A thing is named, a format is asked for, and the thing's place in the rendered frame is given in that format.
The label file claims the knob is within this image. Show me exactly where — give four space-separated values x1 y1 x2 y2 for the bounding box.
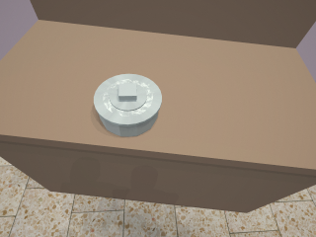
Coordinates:
118 83 137 101

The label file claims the pot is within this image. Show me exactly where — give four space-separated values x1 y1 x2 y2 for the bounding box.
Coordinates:
99 113 158 137

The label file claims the table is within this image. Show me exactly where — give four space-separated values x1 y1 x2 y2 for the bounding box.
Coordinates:
0 0 316 213

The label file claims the lid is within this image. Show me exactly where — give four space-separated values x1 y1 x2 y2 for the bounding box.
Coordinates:
94 73 162 126

